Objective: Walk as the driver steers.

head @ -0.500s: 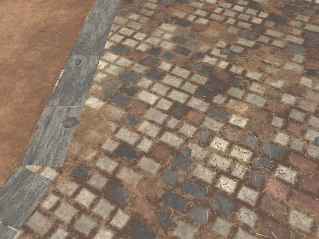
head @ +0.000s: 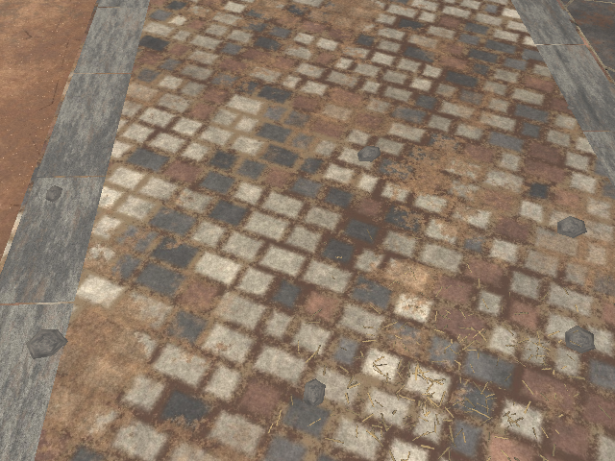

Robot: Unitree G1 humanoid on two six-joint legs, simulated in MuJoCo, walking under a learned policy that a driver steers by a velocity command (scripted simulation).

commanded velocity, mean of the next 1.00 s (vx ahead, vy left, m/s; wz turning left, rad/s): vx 0.50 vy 0.00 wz -0.29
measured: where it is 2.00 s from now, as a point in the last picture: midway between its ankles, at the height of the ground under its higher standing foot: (377, 264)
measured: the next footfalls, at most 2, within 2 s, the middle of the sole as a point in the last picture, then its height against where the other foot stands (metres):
right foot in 0.24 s outside the picture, level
left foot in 0.80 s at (336, 406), level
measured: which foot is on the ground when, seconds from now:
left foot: down 0.00-0.26, up 0.28-0.78, down 0.80-1.00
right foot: up 0.00-0.22, down 0.24-0.80, up 0.82-1.00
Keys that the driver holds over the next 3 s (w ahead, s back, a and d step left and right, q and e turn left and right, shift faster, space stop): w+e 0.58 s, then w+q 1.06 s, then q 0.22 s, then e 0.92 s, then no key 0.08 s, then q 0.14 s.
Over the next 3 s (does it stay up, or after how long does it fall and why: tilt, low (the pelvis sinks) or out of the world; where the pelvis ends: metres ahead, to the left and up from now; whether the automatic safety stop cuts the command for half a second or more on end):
stays up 1.03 -0.15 0.00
